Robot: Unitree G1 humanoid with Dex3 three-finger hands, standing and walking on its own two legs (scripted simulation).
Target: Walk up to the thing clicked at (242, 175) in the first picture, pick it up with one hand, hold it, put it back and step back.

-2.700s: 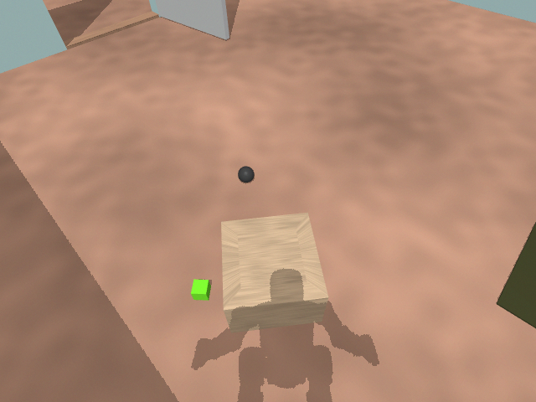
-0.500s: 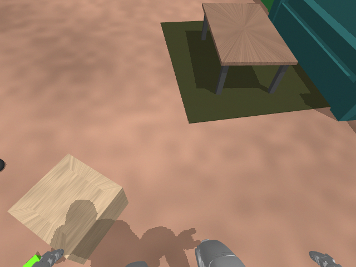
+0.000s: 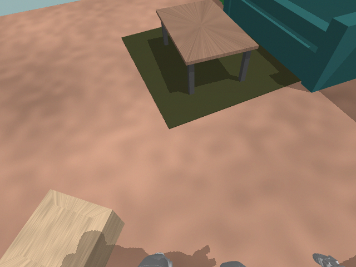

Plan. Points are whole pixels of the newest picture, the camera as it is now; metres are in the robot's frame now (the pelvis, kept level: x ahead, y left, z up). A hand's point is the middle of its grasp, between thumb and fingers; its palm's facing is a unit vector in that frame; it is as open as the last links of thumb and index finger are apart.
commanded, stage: walk up
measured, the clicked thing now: out of the picture +0.45 +1.18 -0.70
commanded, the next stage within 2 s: stand in 0.96 s
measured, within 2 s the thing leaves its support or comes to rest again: neither
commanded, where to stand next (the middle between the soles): +0.07 +0.00 m, yaw -9 degrees
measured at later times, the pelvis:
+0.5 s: pelvis +0.00 +0.00 +0.00, yaw -9 degrees
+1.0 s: pelvis +0.01 +0.01 +0.03, yaw -13 degrees
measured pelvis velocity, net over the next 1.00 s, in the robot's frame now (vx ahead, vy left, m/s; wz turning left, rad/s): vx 0.01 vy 0.01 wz -0.22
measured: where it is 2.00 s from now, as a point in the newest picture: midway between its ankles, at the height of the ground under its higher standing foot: outside the picture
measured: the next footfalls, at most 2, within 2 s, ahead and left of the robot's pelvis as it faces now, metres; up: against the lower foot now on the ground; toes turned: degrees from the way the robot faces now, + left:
right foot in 0.32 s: +0.04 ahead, -0.12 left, +0.00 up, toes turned -6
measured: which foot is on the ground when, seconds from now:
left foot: down 0.00-1.00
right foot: down 0.00-0.04, up 0.06-0.30, down 0.32-1.00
